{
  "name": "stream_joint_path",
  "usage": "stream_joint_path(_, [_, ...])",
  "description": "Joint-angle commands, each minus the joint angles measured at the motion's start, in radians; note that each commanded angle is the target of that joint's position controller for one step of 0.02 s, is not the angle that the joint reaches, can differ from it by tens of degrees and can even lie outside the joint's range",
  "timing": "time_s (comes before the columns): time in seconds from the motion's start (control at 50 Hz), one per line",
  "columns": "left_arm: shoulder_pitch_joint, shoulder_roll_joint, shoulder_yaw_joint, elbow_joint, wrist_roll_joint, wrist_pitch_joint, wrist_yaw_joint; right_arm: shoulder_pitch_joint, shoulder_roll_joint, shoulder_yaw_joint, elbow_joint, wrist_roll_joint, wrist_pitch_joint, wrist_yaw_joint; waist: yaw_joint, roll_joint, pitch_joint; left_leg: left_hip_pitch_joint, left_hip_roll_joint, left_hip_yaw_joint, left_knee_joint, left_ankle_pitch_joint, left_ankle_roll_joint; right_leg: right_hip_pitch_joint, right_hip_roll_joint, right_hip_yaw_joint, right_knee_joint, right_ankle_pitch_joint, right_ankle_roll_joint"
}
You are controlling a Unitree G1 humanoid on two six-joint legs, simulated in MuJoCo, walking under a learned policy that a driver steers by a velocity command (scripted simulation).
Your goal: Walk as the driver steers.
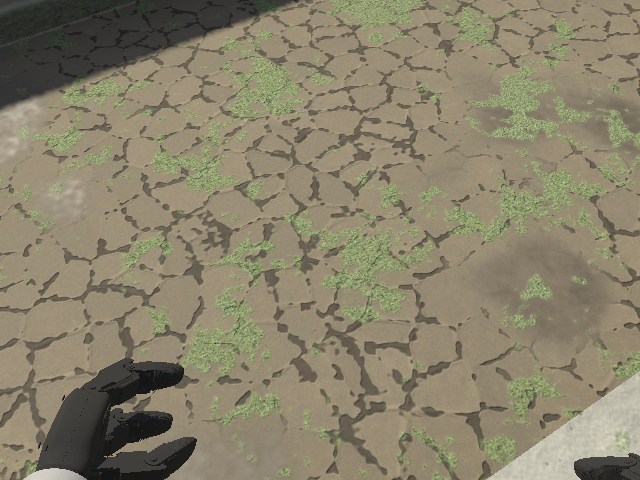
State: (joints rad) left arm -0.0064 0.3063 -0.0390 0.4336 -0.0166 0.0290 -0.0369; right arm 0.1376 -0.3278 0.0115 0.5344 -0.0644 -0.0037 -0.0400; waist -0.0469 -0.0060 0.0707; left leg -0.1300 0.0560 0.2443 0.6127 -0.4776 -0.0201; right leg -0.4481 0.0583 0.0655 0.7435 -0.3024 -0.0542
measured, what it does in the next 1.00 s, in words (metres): steps on the spot: left foot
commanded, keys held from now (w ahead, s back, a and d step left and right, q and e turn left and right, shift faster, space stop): w+e+shift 0.12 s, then w+q+shift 0.76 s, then w+shift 0.12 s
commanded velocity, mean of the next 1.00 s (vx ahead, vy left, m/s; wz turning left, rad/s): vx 0.98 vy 0.00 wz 0.30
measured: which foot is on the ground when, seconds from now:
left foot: down 0.00-0.06, up 0.08-0.32, down 0.34-1.00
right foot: down 0.00-1.00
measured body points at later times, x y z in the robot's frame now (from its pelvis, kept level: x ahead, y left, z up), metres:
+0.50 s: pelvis -0.02 +0.02 +0.02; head -0.03 +0.03 +0.47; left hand +0.30 +0.16 +0.06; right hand +0.21 -0.20 +0.00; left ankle +0.00 +0.13 -0.72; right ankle +0.05 -0.08 -0.71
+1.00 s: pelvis +0.00 +0.01 +0.01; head +0.00 +0.03 +0.46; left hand +0.18 +0.29 -0.02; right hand +0.30 -0.13 +0.01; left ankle +0.00 +0.14 -0.72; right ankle +0.05 -0.08 -0.72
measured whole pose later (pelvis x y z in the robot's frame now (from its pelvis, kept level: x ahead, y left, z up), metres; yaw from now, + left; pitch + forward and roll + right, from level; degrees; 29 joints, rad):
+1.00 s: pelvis +0.00 +0.01 +0.01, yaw +14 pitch -1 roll -1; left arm 0.08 0.30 -0.06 0.42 0.10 -0.03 0.00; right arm 0.04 -0.29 0.09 0.37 -0.02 0.05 0.04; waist 0.00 -0.02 0.03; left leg -0.30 -0.15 -0.32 0.65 -0.30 0.00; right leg -0.28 -0.06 -0.21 0.59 -0.27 -0.02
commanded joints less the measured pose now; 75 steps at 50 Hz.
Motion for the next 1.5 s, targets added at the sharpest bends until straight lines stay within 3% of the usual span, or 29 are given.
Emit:
stream_joint_path(0.02, [0.003, 0.112, 0.045, -0.088, -0.02, -0.007, 0.001, -0.084, -0.134, -0.044, -0.103, -0.002, -0.015, -0.006, 0.065, -0.041, -0.289, 0.175, 0.061, -0.061, 0.068, 0.667, 0.021, 0.096, -0.033, 0.047, -0.081, 0.571, -0.07])
stream_joint_path(0.04, [0.028, 0.129, 0.055, -0.082, -0.023, -0.002, 0.002, -0.109, -0.135, -0.046, -0.119, 0.002, -0.012, -0.004, 0.085, -0.061, -0.298, 0.107, 0.018, -0.048, 0.124, 0.595, 0.002, 0.174, -0.013, 0.087, -0.118, 0.56, -0.091])
stream_joint_path(0.06, [0.01, 0.139, 0.057, -0.091, -0.018, 0.001, 0.0, -0.133, -0.111, -0.037, -0.139, 0.004, -0.017, 0.0, 0.089, -0.122, -0.298, -0.02, -0.044, -0.061, 0.222, 0.367, -0.019, 0.262, -0.023, 0.209, -0.192, 0.521, -0.138])
stream_joint_path(0.08, [0.003, 0.168, 0.066, -0.099, -0.013, 0.006, -0.009, -0.154, -0.089, -0.036, -0.17, 0.014, -0.026, 0.012, 0.091, -0.221, -0.281, -0.251, -0.135, -0.126, 0.417, -0.035, -0.05, 0.375, -0.093, 0.452, -0.31, 0.361, -0.222])
stream_joint_path(0.1, [-0.031, 0.169, 0.064, -0.117, -0.014, -0.01, -0.02, -0.146, -0.101, -0.05, -0.18, 0.04, -0.044, 0.029, 0.07, -0.136, -0.262, -0.394, -0.16, -0.285, 0.608, -0.093, -0.075, 0.39, -0.166, 0.616, -0.329, 0.231, -0.281])
stream_joint_path(0.12, [-0.048, 0.144, 0.058, -0.121, -0.014, -0.016, -0.018, -0.158, -0.116, -0.058, -0.186, 0.053, -0.058, 0.038, 0.06, -0.084, -0.246, -0.429, -0.143, -0.348, 0.678, -0.108, -0.077, 0.339, -0.186, 0.599, -0.318, 0.226, -0.282])
stream_joint_path(0.14, [-0.081, 0.092, 0.034, -0.125, -0.007, -0.015, -0.007, -0.134, -0.109, -0.051, -0.181, 0.05, -0.063, 0.043, 0.03, -0.045, -0.236, -0.422, -0.109, -0.367, 0.647, -0.133, -0.08, 0.282, -0.2, 0.535, -0.298, 0.283, -0.265])
stream_joint_path(0.18, [-0.149, 0.022, -0.002, -0.139, 0.01, -0.017, 0.009, -0.114, -0.059, -0.021, -0.185, 0.037, -0.072, 0.053, 0.01, -0.066, -0.256, -0.351, -0.067, -0.334, 0.45, -0.182, -0.085, 0.258, -0.158, 0.414, -0.287, 0.428, -0.192])
stream_joint_path(0.22, [-0.163, 0.051, 0.002, -0.131, 0.021, -0.016, 0.013, -0.113, -0.048, 0.002, -0.186, 0.023, -0.069, 0.059, 0.031, -0.099, -0.327, -0.228, -0.047, -0.291, 0.257, -0.052, -0.075, 0.305, -0.136, 0.361, -0.306, 0.462, -0.142])
stream_joint_path(0.24, [-0.16, 0.069, 0.008, -0.125, 0.017, -0.018, 0.015, -0.118, -0.052, 0.009, -0.186, 0.03, -0.069, 0.057, 0.05, -0.091, -0.343, -0.177, -0.032, -0.292, 0.172, 0.049, -0.057, 0.319, -0.157, 0.381, -0.339, 0.37, -0.129])
stream_joint_path(0.28, [-0.197, 0.087, 0.005, -0.126, 0.009, -0.02, 0.011, -0.118, -0.051, 0.021, -0.186, 0.047, -0.066, 0.058, 0.053, -0.08, -0.305, -0.084, -0.019, -0.275, 0.045, 0.198, -0.024, 0.269, -0.188, 0.411, -0.427, 0.082, -0.09])
stream_joint_path(0.32, [-0.229, 0.082, -0.01, -0.13, 0.021, -0.023, 0.006, -0.142, -0.032, 0.037, -0.198, 0.043, -0.064, 0.067, 0.053, -0.051, -0.235, 0.011, -0.024, -0.279, -0.026, 0.29, 0.011, 0.165, -0.201, 0.396, -0.506, -0.121, -0.038])
stream_joint_path(0.34, [-0.245, 0.064, -0.018, -0.134, 0.04, -0.032, 0.0, -0.173, -0.018, 0.047, -0.217, 0.035, -0.054, 0.066, 0.066, -0.062, -0.186, 0.028, -0.038, -0.292, -0.028, 0.289, 0.014, 0.113, -0.182, 0.332, -0.512, -0.131, -0.02])
stream_joint_path(0.38, [-0.266, 0.044, -0.028, -0.135, 0.05, -0.046, -0.005, -0.173, -0.009, 0.057, -0.23, 0.049, -0.042, 0.067, 0.063, -0.059, -0.171, 0.025, -0.005, -0.371, -0.1, 0.256, 0.046, 0.112, -0.151, 0.25, -0.471, -0.114, 0.021])
stream_joint_path(0.4, [-0.237, 0.043, -0.034, -0.129, 0.063, -0.042, 0.004, -0.171, -0.021, 0.06, -0.227, 0.044, -0.034, 0.059, 0.07, -0.021, -0.182, 0.015, 0.012, -0.414, -0.128, 0.234, 0.064, 0.141, -0.136, 0.213, -0.436, -0.045, 0.041])
stream_joint_path(0.46, [-0.245, 0.011, -0.039, -0.151, 0.064, -0.052, 0.013, -0.225, -0.063, 0.053, -0.245, 0.049, -0.018, 0.063, 0.072, 0.088, -0.136, -0.197, 0.06, -0.579, -0.286, -0.001, 0.1, 0.246, -0.09, 0.06, -0.296, 0.091, 0.101])
stream_joint_path(0.52, [-0.217, 0.022, -0.033, -0.154, 0.076, -0.073, 0.008, -0.257, -0.096, 0.045, -0.274, 0.056, 0.01, 0.064, 0.07, 0.083, -0.097, -0.279, 0.06, -0.644, -0.329, -0.086, 0.09, 0.252, -0.089, -0.007, -0.25, 0.089, 0.119])
stream_joint_path(0.54, [-0.221, 0.017, -0.038, -0.164, 0.099, -0.086, 0.01, -0.281, -0.091, 0.051, -0.294, 0.059, 0.02, 0.061, 0.061, 0.064, -0.078, -0.294, 0.05, -0.647, -0.314, -0.084, 0.082, 0.242, -0.094, -0.022, -0.247, 0.11, 0.126])
stream_joint_path(0.6, [-0.208, 0.022, -0.041, -0.168, 0.107, -0.103, 0.018, -0.275, -0.089, 0.05, -0.301, 0.052, 0.036, 0.062, 0.037, 0.036, -0.125, -0.266, 0.02, -0.641, -0.268, -0.039, 0.075, 0.252, -0.125, -0.034, -0.262, 0.112, 0.115])
stream_joint_path(0.7, [-0.184, 0.058, -0.027, -0.162, 0.108, -0.105, 0.034, -0.268, -0.072, 0.048, -0.303, 0.055, 0.031, 0.082, 0.011, -0.021, -0.188, -0.254, -0.032, -0.594, -0.169, 0.081, 0.064, 0.325, -0.183, -0.036, -0.292, 0.14, 0.09])
stream_joint_path(0.76, [-0.118, 0.089, -0.01, -0.144, 0.116, -0.094, 0.039, -0.24, -0.082, 0.043, -0.289, 0.047, 0.032, 0.08, 0.024, 0.007, -0.199, -0.302, -0.047, -0.573, -0.121, 0.177, 0.057, 0.39, -0.201, -0.069, -0.278, 0.129, 0.069])
stream_joint_path(0.88, [-0.073, 0.099, 0.016, -0.127, 0.106, -0.083, 0.054, -0.209, -0.106, 0.023, -0.281, 0.068, 0.032, 0.077, 0.023, 0.076, -0.193, -0.371, -0.072, -0.611, -0.089, 0.36, 0.079, 0.434, -0.184, -0.159, -0.197, 0.074, 0.058])
stream_joint_path(0.96, [-0.082, 0.05, -0.001, -0.153, 0.124, -0.083, 0.04, -0.225, -0.071, 0.039, -0.281, 0.046, 0.036, 0.073, 0.02, 0.072, -0.219, -0.383, -0.083, -0.653, -0.129, 0.381, 0.08, 0.471, -0.176, -0.176, -0.177, 0.085, 0.059])
stream_joint_path(1.06, [-0.073, 0.022, -0.024, -0.182, 0.123, -0.083, 0.037, -0.256, -0.034, 0.067, -0.266, 0.034, 0.024, 0.073, 0.027, 0.059, -0.214, -0.383, -0.08, -0.667, -0.183, 0.295, 0.064, 0.503, -0.194, -0.17, -0.217, 0.067, 0.072])
stream_joint_path(1.26, [-0.113, 0.041, -0.069, -0.191, 0.088, -0.049, 0.044, -0.352, 0.002, 0.121, -0.285, -0.022, -0.02, 0.083, 0.02, 0.008, -0.202, -0.215, -0.044, -0.543, -0.149, 0.256, -0.019, 0.37, -0.251, -0.056, -0.377, 0.1, 0.025])
stream_joint_path(1.34, [-0.128, 0.053, -0.077, -0.171, 0.081, -0.042, 0.036, -0.354, -0.005, 0.131, -0.294, -0.032, -0.033, 0.086, 0.011, 0.005, -0.233, -0.152, -0.012, -0.499, -0.138, 0.319, -0.017, 0.341, -0.232, 0.014, -0.375, 0.167, 0.007])
stream_joint_path(1.36, [-0.148, 0.067, -0.072, -0.165, 0.074, -0.04, 0.036, -0.396, -0.014, 0.136, -0.324, -0.022, -0.043, 0.093, 0.021, 0.002, -0.166, -0.184, -0.006, -0.491, -0.14, 0.4, -0.019, 0.308, -0.216, 0.027, -0.349, 0.247, 0.012])
stream_joint_path(1.42, [-0.143, 0.071, -0.074, -0.151, 0.084, -0.041, 0.031, -0.385, -0.027, 0.135, -0.333, -0.027, -0.057, 0.089, 0.032, 0.024, -0.277, -0.096, 0.025, -0.461, -0.119, 0.497, -0.018, 0.315, -0.202, 0.068, -0.314, 0.302, 0.012])
stream_joint_path(1.5, [-0.172, 0.087, -0.074, -0.152, 0.082, -0.038, 0.019, -0.385, -0.034, 0.121, -0.351, -0.023, -0.053, 0.08, 0.037, 0.009, -0.294, -0.016, 0.038, -0.405, -0.104, 0.493, -0.028, 0.241, -0.185, 0.114, -0.311, 0.328, 0.011])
